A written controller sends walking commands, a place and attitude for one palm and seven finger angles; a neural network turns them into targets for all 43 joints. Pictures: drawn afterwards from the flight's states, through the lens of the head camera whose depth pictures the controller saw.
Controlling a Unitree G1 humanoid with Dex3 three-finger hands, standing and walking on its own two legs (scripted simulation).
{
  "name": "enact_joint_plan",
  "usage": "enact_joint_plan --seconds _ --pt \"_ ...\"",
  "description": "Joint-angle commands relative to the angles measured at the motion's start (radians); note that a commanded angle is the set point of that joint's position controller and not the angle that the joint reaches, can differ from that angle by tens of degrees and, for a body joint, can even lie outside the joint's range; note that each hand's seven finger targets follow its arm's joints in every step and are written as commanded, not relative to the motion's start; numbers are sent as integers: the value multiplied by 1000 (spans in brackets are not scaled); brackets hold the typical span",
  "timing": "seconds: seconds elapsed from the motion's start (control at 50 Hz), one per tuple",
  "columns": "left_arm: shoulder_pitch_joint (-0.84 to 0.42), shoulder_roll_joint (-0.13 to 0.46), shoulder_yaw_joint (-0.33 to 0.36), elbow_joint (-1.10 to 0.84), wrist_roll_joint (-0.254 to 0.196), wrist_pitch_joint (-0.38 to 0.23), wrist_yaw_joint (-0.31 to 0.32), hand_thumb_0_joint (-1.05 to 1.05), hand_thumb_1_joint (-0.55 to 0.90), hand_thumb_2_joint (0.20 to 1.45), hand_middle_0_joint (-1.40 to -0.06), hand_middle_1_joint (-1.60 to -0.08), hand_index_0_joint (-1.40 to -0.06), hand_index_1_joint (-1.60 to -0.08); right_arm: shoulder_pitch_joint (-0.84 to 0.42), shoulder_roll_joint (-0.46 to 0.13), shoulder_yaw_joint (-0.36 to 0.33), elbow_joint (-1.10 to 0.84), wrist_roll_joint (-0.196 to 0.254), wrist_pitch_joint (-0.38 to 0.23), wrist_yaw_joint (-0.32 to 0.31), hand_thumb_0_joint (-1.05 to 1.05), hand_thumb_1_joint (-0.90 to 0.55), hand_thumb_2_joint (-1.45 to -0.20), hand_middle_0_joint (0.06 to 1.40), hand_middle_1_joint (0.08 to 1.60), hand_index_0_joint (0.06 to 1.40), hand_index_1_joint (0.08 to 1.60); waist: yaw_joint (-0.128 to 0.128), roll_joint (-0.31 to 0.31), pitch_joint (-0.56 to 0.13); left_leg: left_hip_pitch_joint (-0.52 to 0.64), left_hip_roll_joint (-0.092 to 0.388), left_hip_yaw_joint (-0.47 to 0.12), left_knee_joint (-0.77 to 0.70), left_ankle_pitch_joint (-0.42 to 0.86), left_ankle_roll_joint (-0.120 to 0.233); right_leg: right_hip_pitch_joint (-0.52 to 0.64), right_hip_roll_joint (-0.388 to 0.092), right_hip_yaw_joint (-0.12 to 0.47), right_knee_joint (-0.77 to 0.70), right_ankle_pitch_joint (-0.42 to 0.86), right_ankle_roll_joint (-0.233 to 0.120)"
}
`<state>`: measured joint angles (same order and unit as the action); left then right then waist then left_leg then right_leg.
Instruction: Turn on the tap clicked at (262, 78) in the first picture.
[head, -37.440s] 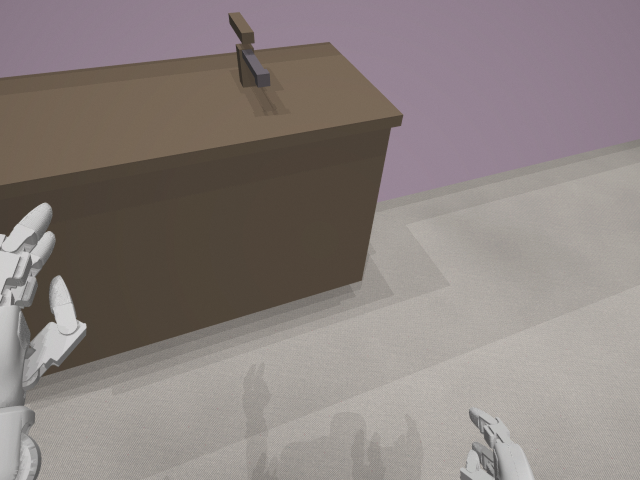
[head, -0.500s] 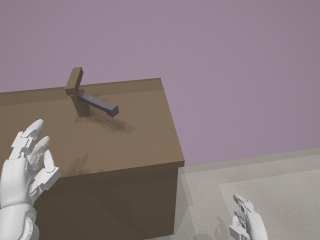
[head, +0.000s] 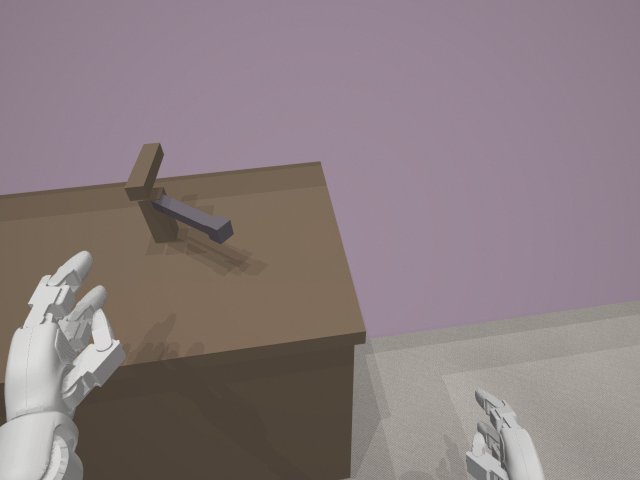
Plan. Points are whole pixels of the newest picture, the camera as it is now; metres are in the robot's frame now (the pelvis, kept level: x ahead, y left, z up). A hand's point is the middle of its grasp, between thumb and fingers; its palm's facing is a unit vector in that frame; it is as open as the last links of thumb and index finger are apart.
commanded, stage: turn the palm inward beside the body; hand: left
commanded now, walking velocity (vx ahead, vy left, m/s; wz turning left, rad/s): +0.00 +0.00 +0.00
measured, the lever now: (219, 229) +0.42 +0.22 +0.11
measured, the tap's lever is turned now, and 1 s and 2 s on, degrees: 49 49 49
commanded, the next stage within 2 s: reach beside the lever's end, fingers flat in 0.16 s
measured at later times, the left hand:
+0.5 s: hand (113, 345) +0.19 +0.24 +0.15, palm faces +0.50 -0.85 -0.15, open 7.4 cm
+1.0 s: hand (96, 319) +0.23 +0.29 +0.14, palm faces +0.50 -0.85 -0.13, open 7.5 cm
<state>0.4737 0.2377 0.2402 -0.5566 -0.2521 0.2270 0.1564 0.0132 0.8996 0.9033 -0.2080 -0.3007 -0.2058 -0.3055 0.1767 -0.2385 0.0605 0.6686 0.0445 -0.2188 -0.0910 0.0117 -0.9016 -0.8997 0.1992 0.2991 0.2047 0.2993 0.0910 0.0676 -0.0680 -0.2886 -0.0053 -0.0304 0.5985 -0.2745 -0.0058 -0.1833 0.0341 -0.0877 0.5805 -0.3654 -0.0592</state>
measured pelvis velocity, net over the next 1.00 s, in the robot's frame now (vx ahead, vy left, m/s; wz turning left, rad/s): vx -0.01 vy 0.00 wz -0.01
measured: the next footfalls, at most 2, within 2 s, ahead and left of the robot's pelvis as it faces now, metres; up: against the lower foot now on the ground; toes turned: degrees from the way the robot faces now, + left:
none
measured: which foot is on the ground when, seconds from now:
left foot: down 0.00-1.00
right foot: down 0.00-1.00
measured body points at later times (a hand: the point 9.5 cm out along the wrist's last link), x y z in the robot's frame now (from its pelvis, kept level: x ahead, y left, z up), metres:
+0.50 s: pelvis +0.00 -0.01 +0.00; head -0.03 -0.04 +0.45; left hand +0.16 +0.28 +0.16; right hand +0.20 -0.23 -0.07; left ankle +0.03 +0.12 -0.73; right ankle -0.03 -0.07 -0.73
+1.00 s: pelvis -0.01 +0.00 +0.00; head -0.02 -0.02 +0.45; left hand +0.19 +0.33 +0.15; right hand +0.18 -0.23 -0.08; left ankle +0.03 +0.12 -0.73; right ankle -0.03 -0.07 -0.73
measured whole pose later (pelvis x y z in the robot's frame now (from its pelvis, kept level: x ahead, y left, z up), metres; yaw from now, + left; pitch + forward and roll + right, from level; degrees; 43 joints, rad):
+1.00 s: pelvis -0.01 +0.00 +0.00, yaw +0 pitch -1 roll +0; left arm 0.23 0.30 0.39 -0.18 -0.27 0.11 0.09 0.01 0.90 0.90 -0.20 -0.28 -0.20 -0.28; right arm 0.18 -0.26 0.04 0.73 0.05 -0.25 -0.12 0.01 -0.90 -0.90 0.20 0.30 0.20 0.30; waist 0.07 0.06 -0.03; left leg -0.30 0.00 -0.03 0.57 -0.25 -0.01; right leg -0.20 0.04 -0.08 0.54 -0.33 -0.06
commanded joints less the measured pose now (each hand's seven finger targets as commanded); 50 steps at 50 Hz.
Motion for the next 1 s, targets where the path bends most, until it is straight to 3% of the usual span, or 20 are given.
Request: enact_joint_plan --seconds 0.0,0.14,0.16,0.22,0.24,0.3,0.34,0.36,0.44,0.46,0.54,0.62,0.64,0.66,0.68,0.74,0.82,0.84,0.9,0.98 --pt "-113 150 86 -244 17 -74 6 0 900 900 -200 -300 -200 -300 -160 -100 -45 -186 1 -66 -6 0 -900 -900 200 300 200 300 -6 -53 -38 107 3 -5 -60 187 37 -96 -51 45 -129 255 52" --pt "-84 164 107 -242 29 -101 22 0 900 900 -200 -300 -200 -300 -148 -95 -47 -174 0 -71 2 0 -900 -900 200 300 200 300 1 -11 -53 113 2 2 -54 213 32 -77 -51 50 -128 293 49" --pt "-90 133 79 -249 25 -104 17 0 900 900 -200 -300 -200 -300 -145 -94 -45 -180 0 -70 4 0 -900 -900 200 300 200 300 -7 -9 -56 116 2 1 -54 224 31 -74 -54 47 -120 312 47" --pt "-73 141 92 -221 12 -95 9 0 900 900 -200 -300 -200 -300 -146 -100 -48 -182 1 -68 2 0 -900 -900 200 300 200 300 -3 -58 -56 102 2 0 -54 214 35 -68 -54 49 -124 318 55" --pt "-64 150 102 -206 15 -87 9 0 900 900 -200 -300 -200 -300 -152 -97 -48 -173 3 -66 -1 0 -900 -900 200 300 200 300 1 -46 -38 105 0 5 -54 206 35 -68 -53 57 -138 313 55" --pt "-114 163 130 -155 0 -73 2 0 900 900 -200 -300 -200 -300 -153 -102 -49 -171 6 -57 -12 0 -900 -900 200 300 200 300 -8 -106 -29 89 0 3 -57 189 38 -68 -57 66 -146 313 65" --pt "-119 197 171 -135 2 -74 2 0 900 900 -200 -300 -200 -300 -151 -100 -53 -157 8 -54 -15 0 -900 -900 200 300 200 300 0 -67 -17 93 -2 8 -57 188 37 -68 -57 73 -158 310 65" --pt "-136 173 151 -138 -2 -78 0 0 900 900 -200 -300 -200 -300 -150 -97 -51 -164 9 -55 -16 0 -900 -900 200 300 200 300 -9 -58 -19 93 -3 9 -60 181 36 -74 -58 72 -156 296 65" --pt "-188 224 192 -125 5 -119 -6 0 900 900 -200 -300 -200 -300 -142 -98 -54 -145 8 -71 -16 0 -900 -900 200 300 200 300 -9 -22 -32 101 -4 9 -56 181 36 -75 -59 83 -159 300 65" --pt "-197 195 164 -125 2 -131 -12 0 900 900 -200 -300 -200 -300 -142 -96 -54 -149 7 -77 -15 0 -900 -900 200 300 200 300 -17 -5 -36 106 -6 10 -56 179 35 -80 -62 84 -156 299 64" --pt "-233 236 202 -39 -7 -147 -32 0 900 900 -200 -300 -200 -300 -140 -103 -55 -125 9 -89 -22 0 -900 -900 200 300 200 300 -20 -31 -3 85 -7 7 -61 139 37 -91 -59 94 -177 242 64" --pt "-224 240 225 11 -29 -135 -51 0 900 900 -200 -300 -200 -300 -147 -110 -60 -133 10 -91 -29 0 -900 -900 200 300 200 300 -11 -77 -39 70 -7 2 -68 136 36 -63 -67 101 -172 260 73" --pt "-222 264 248 35 -25 -128 -51 0 900 900 -200 -300 -200 -300 -150 -109 -61 -122 15 -86 -29 0 -900 -900 200 300 200 300 -6 -39 -32 70 -7 6 -69 136 34 -63 -67 106 -180 255 72" --pt "-245 246 235 32 -33 -128 -55 0 900 900 -199 -298 -199 -298 -148 -107 -59 -129 15 -85 -30 0 -900 -900 200 300 200 300 -13 -58 -34 70 -7 4 -74 142 34 -58 -69 104 -174 271 73" --pt "-230 275 269 59 -38 -122 -55 0 900 900 -198 -295 -198 -295 -145 -111 -63 -127 16 -82 -32 0 -900 -900 200 300 200 300 -7 -71 -43 64 -6 3 -71 141 33 -53 -69 108 -175 274 77" --pt "-296 281 269 69 -30 -134 -53 0 900 900 -196 -288 -196 -288 -148 -110 -62 -115 16 -83 -33 0 -900 -900 200 300 200 300 -15 -29 -20 77 -7 6 -76 137 35 -77 -62 100 -183 241 70" --pt "-364 283 252 104 -23 -169 -58 0 900 900 -192 -278 -192 -278 -146 -116 -65 -113 14 -92 -34 0 -900 -900 200 300 200 300 -27 -28 -18 73 -9 0 -82 111 37 -99 -54 97 -181 172 62" --pt "-392 294 251 99 -13 -179 -55 0 900 900 -192 -275 -192 -275 -152 -114 -64 -105 16 -93 -34 0 -900 -900 200 300 200 300 -28 15 -15 88 -10 5 -83 110 38 -106 -53 97 -185 161 58" --pt "-436 283 228 134 -13 -198 -68 0 900 900 -189 -268 -189 -268 -148 -121 -63 -105 12 -100 -35 0 -900 -900 200 300 200 300 -38 -5 -40 91 -12 -1 -90 105 38 -101 -48 90 -173 158 55" --pt "-416 279 229 165 -12 -196 -75 0 900 900 -186 -258 -186 -258 -141 -124 -65 -110 11 -97 -34 0 -900 -900 200 300 200 300 -27 5 -83 110 -10 -3 -100 138 34 -78 -43 71 -155 204 49"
